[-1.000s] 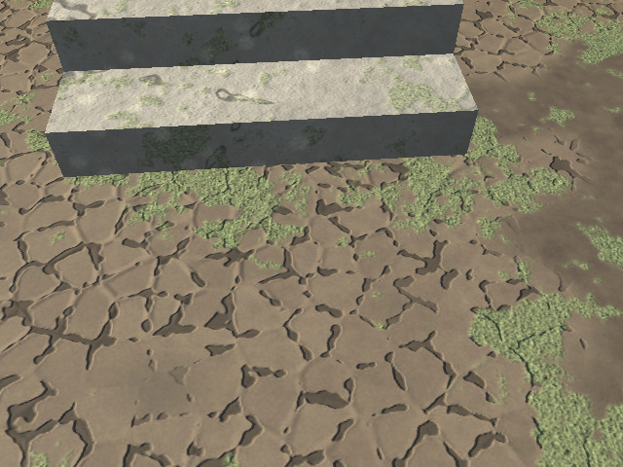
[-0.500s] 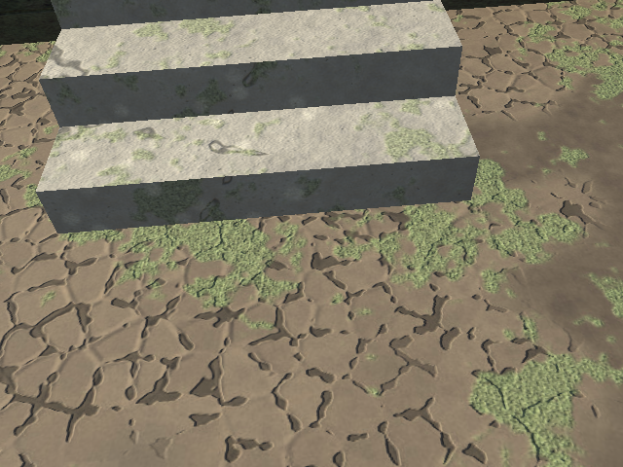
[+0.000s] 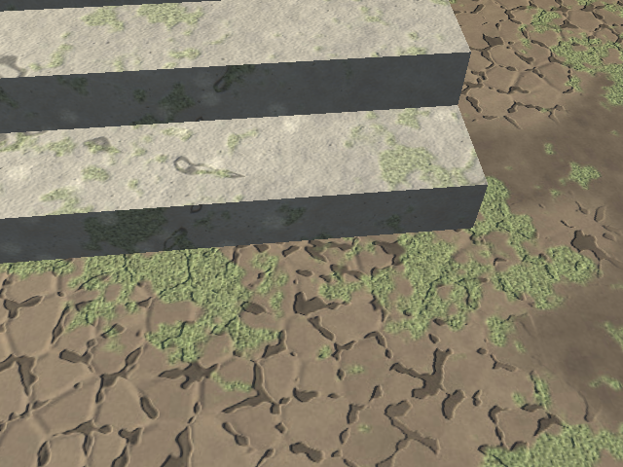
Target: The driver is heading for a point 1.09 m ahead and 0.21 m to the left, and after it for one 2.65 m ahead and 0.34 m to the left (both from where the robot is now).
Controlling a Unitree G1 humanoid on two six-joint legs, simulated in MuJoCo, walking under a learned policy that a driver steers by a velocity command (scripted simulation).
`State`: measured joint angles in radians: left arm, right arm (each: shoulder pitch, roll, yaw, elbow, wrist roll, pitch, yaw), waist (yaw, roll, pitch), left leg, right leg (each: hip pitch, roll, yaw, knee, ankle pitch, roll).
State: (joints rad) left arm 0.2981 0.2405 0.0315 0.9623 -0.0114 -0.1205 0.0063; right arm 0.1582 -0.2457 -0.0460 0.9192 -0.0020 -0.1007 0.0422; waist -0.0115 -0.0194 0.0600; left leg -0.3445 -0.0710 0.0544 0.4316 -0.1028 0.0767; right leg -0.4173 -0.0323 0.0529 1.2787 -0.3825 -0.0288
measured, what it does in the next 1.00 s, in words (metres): walks ahead, turning left: right foot, then left foot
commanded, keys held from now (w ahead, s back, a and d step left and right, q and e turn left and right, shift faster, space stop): q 0.76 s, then e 0.24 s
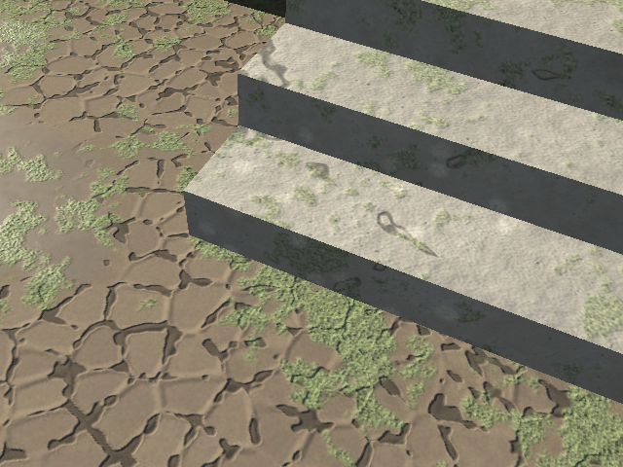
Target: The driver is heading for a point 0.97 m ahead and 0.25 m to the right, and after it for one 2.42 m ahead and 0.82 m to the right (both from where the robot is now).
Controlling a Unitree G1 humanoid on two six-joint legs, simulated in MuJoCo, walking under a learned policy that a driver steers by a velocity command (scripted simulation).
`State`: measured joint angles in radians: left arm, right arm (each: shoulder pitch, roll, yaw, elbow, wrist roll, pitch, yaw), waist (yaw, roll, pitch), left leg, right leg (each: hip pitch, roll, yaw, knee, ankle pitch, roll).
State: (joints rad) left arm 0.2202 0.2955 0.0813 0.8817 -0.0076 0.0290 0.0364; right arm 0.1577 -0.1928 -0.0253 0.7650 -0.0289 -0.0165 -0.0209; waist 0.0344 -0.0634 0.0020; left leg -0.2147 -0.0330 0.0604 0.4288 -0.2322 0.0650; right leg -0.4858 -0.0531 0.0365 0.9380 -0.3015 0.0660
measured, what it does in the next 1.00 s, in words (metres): walks ahead, turning right: right foot, then left foot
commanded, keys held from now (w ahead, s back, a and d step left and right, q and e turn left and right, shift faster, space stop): e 0.34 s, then w+e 0.38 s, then w+q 0.28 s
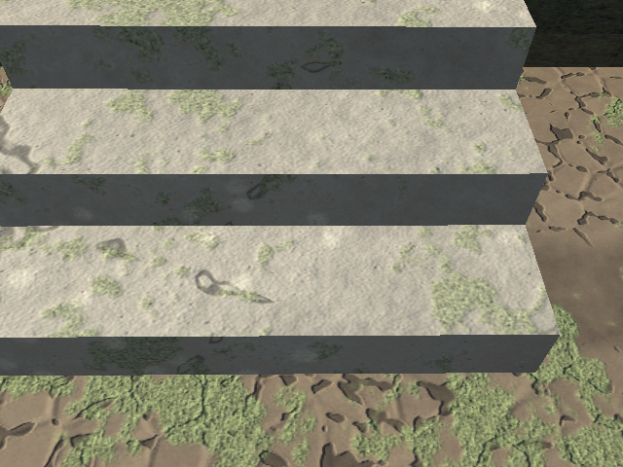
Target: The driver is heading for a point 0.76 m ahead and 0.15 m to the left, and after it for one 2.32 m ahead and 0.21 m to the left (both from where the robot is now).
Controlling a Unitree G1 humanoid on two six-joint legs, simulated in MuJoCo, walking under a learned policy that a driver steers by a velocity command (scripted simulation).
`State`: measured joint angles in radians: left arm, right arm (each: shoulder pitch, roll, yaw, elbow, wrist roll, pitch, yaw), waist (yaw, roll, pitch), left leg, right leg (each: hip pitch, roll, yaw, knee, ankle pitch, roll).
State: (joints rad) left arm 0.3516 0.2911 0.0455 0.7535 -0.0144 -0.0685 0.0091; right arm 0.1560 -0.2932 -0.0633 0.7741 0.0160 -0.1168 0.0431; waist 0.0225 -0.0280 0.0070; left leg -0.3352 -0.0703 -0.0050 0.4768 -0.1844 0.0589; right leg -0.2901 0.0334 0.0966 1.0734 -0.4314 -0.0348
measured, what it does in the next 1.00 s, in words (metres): walks ahead, turning left: right foot, then left foot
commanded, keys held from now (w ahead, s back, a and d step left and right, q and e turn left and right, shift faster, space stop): w+q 0.82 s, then w+e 0.18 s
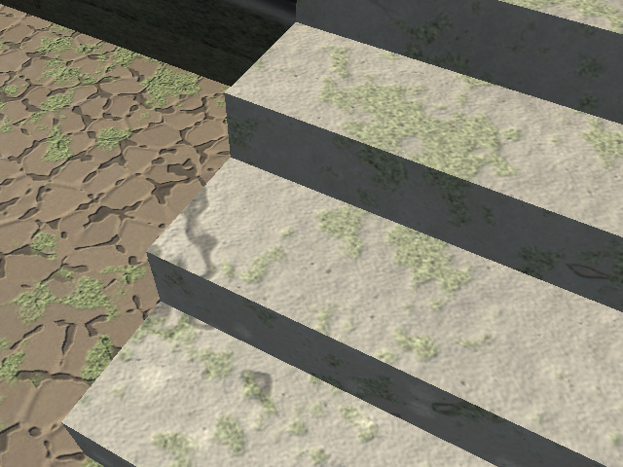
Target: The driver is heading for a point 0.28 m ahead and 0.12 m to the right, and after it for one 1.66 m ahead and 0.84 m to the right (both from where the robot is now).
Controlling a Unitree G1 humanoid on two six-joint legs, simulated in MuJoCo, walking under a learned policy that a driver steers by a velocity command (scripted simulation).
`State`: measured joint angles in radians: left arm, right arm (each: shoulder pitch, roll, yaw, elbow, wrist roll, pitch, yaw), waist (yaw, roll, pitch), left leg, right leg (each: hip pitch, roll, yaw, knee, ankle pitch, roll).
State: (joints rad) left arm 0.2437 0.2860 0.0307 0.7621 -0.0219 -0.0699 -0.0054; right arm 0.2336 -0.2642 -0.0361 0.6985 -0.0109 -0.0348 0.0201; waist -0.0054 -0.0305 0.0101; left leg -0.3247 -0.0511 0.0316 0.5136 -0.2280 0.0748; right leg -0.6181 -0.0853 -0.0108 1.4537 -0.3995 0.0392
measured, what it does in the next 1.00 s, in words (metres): climbs, turning right: right foot 0.17 m higher, then left foot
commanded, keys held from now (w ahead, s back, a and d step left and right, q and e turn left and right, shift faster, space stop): w+e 0.06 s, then e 0.78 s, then w+e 0.16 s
